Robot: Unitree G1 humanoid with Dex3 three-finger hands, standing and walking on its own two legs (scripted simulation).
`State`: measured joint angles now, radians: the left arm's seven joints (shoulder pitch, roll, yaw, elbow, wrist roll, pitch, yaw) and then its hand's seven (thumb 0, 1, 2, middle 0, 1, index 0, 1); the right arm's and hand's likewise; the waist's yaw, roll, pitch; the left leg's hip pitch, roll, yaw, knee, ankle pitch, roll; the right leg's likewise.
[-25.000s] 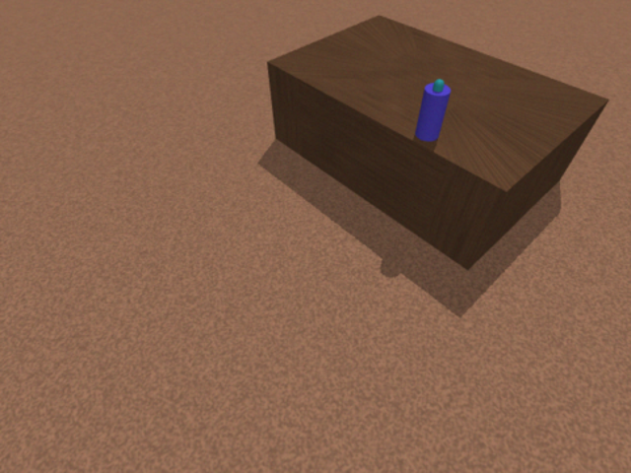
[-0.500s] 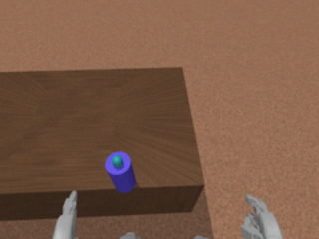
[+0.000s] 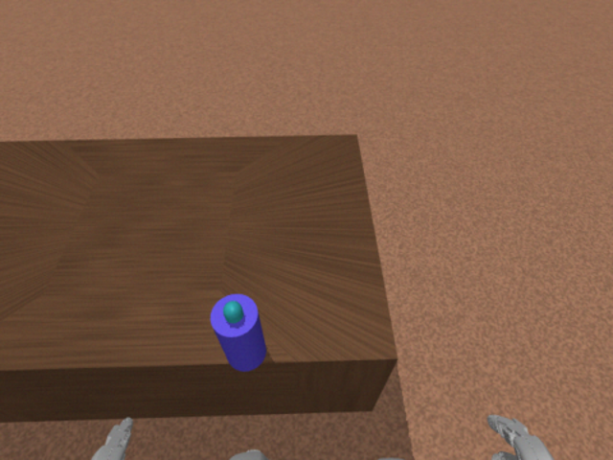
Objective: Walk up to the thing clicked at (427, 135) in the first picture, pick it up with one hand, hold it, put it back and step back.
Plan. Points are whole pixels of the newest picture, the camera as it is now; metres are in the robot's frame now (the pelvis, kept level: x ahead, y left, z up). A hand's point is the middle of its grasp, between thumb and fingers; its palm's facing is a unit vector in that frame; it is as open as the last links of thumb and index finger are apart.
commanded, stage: stand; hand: left
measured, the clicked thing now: (239, 331) +0.38 +0.15 -0.21
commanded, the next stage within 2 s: none
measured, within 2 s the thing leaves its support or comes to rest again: neither
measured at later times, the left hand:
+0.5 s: hand out of the picture +0.05 +0.25 -0.12, palm faces -0.04 -0.94 -0.35, open 8.2 cm
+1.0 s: hand out of the picture +0.05 +0.24 -0.11, palm faces -0.05 -0.94 -0.34, open 7.4 cm
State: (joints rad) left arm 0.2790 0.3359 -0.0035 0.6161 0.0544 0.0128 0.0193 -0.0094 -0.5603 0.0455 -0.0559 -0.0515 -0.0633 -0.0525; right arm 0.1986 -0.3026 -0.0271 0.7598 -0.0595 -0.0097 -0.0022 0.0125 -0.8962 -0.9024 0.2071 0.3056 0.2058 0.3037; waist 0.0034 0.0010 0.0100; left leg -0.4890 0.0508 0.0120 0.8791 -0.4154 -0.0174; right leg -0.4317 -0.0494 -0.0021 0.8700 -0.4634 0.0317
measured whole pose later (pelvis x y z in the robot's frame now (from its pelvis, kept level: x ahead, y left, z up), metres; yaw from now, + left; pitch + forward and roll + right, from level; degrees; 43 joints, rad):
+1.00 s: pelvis +0.00 -0.01 +0.05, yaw -1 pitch -4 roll +0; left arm 0.14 0.33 -0.01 1.17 0.02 -0.01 0.00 0.00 0.90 0.90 -0.20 -0.30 -0.21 -0.30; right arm 0.13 -0.34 -0.02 1.16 -0.02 0.00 0.01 0.01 -0.90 -0.90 0.20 0.30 0.20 0.30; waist -0.01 0.01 0.06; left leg -0.15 0.06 0.04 0.37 -0.16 -0.03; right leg -0.11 -0.04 0.01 0.38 -0.21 0.03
